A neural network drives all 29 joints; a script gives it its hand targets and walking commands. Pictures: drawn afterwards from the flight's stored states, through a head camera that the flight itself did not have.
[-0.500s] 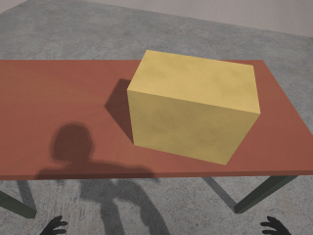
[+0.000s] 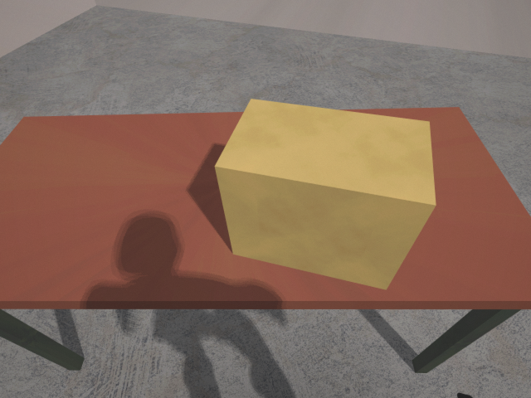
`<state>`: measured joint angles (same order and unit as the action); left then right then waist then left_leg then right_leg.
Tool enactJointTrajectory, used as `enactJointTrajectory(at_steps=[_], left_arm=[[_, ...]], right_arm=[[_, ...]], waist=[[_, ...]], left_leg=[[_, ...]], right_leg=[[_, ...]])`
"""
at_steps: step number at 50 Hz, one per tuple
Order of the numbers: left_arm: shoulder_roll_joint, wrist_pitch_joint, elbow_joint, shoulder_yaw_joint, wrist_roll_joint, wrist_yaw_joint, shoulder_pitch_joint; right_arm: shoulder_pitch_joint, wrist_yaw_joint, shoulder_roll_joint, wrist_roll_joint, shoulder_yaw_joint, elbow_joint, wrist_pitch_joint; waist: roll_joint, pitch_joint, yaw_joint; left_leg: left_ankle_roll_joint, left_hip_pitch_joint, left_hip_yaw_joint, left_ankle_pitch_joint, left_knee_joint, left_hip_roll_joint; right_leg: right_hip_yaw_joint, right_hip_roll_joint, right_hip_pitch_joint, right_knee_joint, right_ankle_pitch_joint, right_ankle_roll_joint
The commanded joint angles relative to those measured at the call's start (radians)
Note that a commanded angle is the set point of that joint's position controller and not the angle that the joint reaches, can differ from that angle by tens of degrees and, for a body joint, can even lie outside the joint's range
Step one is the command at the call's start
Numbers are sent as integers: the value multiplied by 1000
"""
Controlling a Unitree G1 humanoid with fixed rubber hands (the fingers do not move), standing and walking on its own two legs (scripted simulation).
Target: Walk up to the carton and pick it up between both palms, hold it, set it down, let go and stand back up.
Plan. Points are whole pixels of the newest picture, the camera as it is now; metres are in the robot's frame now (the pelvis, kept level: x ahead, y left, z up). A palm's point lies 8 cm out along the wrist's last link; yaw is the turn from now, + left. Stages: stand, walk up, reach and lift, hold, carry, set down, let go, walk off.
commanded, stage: walk up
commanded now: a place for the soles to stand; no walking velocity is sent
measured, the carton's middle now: (319, 195) +0.44 -0.07 +0.03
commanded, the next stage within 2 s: reach and lift in 0.64 s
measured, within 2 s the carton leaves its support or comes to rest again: neither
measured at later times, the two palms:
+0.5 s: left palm out of the picture +0.06 +0.27 -0.12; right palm out of the picture +0.05 -0.31 -0.13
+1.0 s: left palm (130, 375) +0.17 +0.25 -0.10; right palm (474, 397) +0.14 -0.28 -0.10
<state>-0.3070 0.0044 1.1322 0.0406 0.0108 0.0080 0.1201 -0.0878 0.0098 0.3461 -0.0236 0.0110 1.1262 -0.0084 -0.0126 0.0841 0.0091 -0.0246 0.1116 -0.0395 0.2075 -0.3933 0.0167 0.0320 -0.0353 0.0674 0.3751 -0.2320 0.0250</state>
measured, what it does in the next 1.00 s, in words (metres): stands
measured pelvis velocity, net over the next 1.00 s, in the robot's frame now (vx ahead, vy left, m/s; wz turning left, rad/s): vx -0.01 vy -0.01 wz -0.03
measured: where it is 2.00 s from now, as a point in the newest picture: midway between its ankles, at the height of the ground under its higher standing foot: outside the picture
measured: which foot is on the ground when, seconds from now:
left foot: down 0.00-1.00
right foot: down 0.00-1.00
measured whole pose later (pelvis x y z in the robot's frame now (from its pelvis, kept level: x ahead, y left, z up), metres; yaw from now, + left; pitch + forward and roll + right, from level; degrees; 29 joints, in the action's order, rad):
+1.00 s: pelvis -0.01 -0.01 -0.02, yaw -2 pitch -6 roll +0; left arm -0.27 -0.52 0.44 0.10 -0.10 0.03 0.05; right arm -0.05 -0.04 0.29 -0.03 0.05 0.82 -0.04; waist 0.04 0.19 0.02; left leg -0.05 0.20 0.01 0.34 -0.65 0.06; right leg 0.01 -0.02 0.17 0.65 -0.37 0.01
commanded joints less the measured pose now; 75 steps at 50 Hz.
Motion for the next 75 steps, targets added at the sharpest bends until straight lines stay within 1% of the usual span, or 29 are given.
enactJointTrajectory(at_steps=[1,7,10,11,14,19,21,25,32,33,34,35,36,37,38,40,41,42,44,46,47,50,52,54,56,60,64,69,75], left_arm=[[-254,26,-64,53,-1,-20,-69],[-236,21,-61,60,-5,-21,-65],[-231,20,-67,62,-6,-20,-67],[-228,20,-70,62,-6,-20,-65],[-227,19,-76,63,-6,-20,-64],[-226,19,-89,65,-7,-19,-59],[-230,18,-95,67,-7,-18,-59],[-227,17,-105,66,-7,-18,-52],[-229,15,-117,68,-9,-17,-36],[-300,-186,-458,22,46,-26,-467],[-300,-313,-491,15,57,-30,-391],[-277,-385,-554,15,25,-28,-363],[-261,-430,-617,19,8,-26,-339],[-261,-465,-680,36,-18,-24,-308],[-260,-494,-722,51,-41,-26,-265],[-226,-528,-781,83,-77,-21,-180],[-210,-533,-790,97,-91,-14,-131],[-209,-532,-790,122,-104,-7,-89],[-206,-528,-778,150,-123,0,-43],[-206,-526,-775,156,-134,2,-45],[-202,-525,-780,153,-138,1,-52],[-191,-516,-812,133,-122,-3,-77],[-187,-499,-839,131,-105,-14,-101],[-180,-480,-857,125,-88,-21,-103],[-170,-457,-879,121,-72,-25,-97],[-154,-405,-905,115,-42,-30,-66],[-142,-350,-909,114,-13,-29,-30],[-126,-288,-906,107,10,-30,14],[-126,-217,-911,96,40,-24,39]], right_arm=[[56,24,234,4,49,-62,-31],[32,29,214,9,50,-46,-28],[19,30,210,13,52,-41,-26],[17,30,212,15,52,-43,-27],[6,30,208,15,53,-42,-26],[-7,31,209,18,54,-45,-26],[-9,30,208,18,54,-47,-25],[-17,31,208,19,55,-52,-24],[-24,33,209,21,55,-64,-22],[452,-26,35,145,133,-228,-127],[334,-58,120,138,181,-248,-104],[285,-73,140,132,197,-266,-75],[255,-83,154,112,196,-266,-56],[220,-82,161,90,186,-262,-46],[201,-80,180,66,168,-275,-40],[136,-74,199,38,142,-277,-43],[101,-68,209,24,134,-284,-49],[68,-60,211,7,126,-298,-56],[31,-43,205,-14,114,-326,-64],[24,-33,198,-15,111,-358,-63],[24,-32,195,-16,107,-374,-63],[26,-34,175,-13,109,-442,-56],[30,-41,159,-11,109,-487,-58],[17,-46,149,-13,112,-529,-61],[1,-50,142,-13,117,-571,-71],[-32,-49,119,-15,120,-643,-101],[-68,-38,94,-15,124,-688,-128],[-108,-26,70,-12,134,-700,-153],[-126,-9,41,-11,139,-729,-175]], waist=[[22,-114,-10],[16,-100,-8],[31,-92,-11],[20,-91,-10],[28,-85,-11],[17,-78,-10],[30,-71,-9],[14,-73,-11],[17,-81,-10],[117,-100,-31],[112,-54,-62],[70,-121,-62],[50,-163,-54],[35,-194,-46],[15,-203,-29],[-9,-243,-27],[-7,-253,-29],[3,-249,-22],[17,-221,-2],[21,-181,7],[13,-165,8],[13,-132,2],[7,-132,12],[10,-133,16],[20,-146,17],[15,-180,13],[9,-192,10],[-25,-188,11],[-22,-171,19]], left_leg=[[43,2,-62,-250,69,119],[38,31,-65,-186,80,107],[38,38,-73,-167,81,105],[40,40,-72,-165,79,104],[39,50,-78,-151,76,98],[42,64,-83,-161,72,94],[40,65,-82,-159,68,91],[41,65,-86,-166,60,89],[45,65,-93,-199,39,86],[-27,175,150,216,-119,-40],[-1,255,127,272,-184,-17],[-4,255,126,236,-194,-7],[-8,213,125,176,-201,-2],[-10,153,125,134,-216,-2],[-16,133,119,83,-227,0],[-23,73,109,-93,-253,3],[-28,36,104,-168,-255,2],[-29,7,105,-196,-249,-6],[-31,-10,118,-217,-225,-19],[-31,2,132,-199,-190,-31],[-34,1,137,-199,-176,-34],[-39,4,142,-171,-135,-35],[-40,10,149,-155,-119,-33],[-38,18,160,-132,-103,-32],[-36,18,167,-131,-91,-31],[-36,3,172,-155,-78,-32],[-33,-15,172,-163,-56,-33],[-42,-46,167,-183,-27,-27],[-47,-72,154,-209,-1,-28]], right_leg=[[-63,-115,-17,-80,221,-48],[-52,-117,-20,-96,145,-51],[-49,-116,-9,-105,99,-54],[-50,-117,-8,-105,102,-55],[-48,-118,-3,-110,71,-57],[-42,-120,-7,-104,71,-60],[-41,-119,3,-105,58,-62],[-35,-117,7,-100,52,-61],[-26,-120,1,-85,78,-66],[18,17,249,76,-205,-11],[10,-9,255,134,-238,-39],[9,-10,213,162,-186,-46],[10,-2,194,182,-116,-36],[19,1,195,193,-75,-26],[33,9,185,209,-14,-19],[36,24,153,234,170,-17],[33,30,125,231,254,-13],[31,34,105,221,299,-4],[22,35,74,194,355,0],[19,41,65,173,352,6],[18,46,67,164,343,5],[16,61,75,130,291,1],[12,67,87,115,260,-3],[9,72,87,99,247,-6],[9,75,81,89,255,-9],[9,82,79,72,285,-12],[6,83,76,51,267,-15],[7,91,73,22,227,-21],[1,90,58,-6,211,-19]])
